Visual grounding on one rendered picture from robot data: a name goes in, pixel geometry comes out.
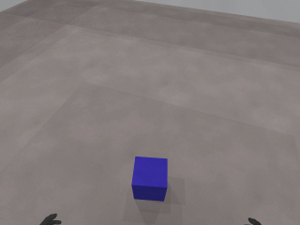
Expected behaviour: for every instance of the left robot hand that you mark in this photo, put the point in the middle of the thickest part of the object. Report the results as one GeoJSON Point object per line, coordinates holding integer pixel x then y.
{"type": "Point", "coordinates": [49, 220]}

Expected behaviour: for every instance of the carton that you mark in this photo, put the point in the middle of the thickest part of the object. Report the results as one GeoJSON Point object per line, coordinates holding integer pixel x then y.
{"type": "Point", "coordinates": [150, 178]}

